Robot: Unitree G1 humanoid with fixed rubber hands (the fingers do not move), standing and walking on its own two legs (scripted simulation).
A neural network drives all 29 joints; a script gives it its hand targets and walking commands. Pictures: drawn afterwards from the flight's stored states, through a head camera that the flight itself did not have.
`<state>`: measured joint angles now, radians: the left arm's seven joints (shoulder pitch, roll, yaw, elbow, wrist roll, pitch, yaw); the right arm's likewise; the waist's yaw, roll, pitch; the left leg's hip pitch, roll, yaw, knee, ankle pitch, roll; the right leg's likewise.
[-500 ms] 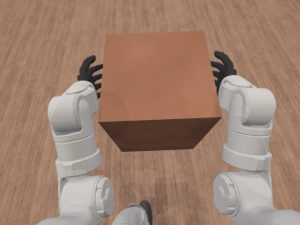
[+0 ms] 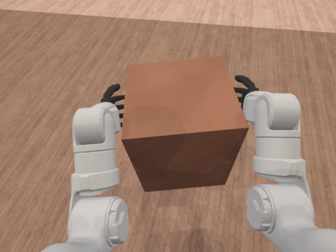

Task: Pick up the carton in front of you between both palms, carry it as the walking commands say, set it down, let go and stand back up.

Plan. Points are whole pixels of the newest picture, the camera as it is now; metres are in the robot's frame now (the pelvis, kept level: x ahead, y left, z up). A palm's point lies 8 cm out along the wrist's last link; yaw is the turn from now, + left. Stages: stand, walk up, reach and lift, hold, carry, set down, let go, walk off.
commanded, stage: carry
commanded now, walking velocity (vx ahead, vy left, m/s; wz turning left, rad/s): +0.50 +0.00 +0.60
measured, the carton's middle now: (179, 129) +0.38 +0.00 +0.08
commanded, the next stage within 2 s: none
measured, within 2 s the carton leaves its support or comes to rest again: neither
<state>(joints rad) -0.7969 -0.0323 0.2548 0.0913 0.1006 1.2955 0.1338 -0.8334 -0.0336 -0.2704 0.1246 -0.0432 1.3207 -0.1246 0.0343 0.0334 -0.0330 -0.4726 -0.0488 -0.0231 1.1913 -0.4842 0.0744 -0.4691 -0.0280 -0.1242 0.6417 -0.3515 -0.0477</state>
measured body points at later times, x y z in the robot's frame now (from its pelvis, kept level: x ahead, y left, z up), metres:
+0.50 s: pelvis +0.29 +0.05 +0.04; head +0.35 +0.07 +0.48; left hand +0.70 +0.19 +0.17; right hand +0.68 -0.11 +0.18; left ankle +0.28 +0.12 -0.70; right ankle +0.28 -0.09 -0.59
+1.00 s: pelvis +0.61 +0.00 +0.06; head +0.67 -0.01 +0.50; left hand +1.04 +0.07 +0.20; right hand +0.97 -0.23 +0.19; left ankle +0.70 +0.14 -0.58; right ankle +0.61 -0.04 -0.67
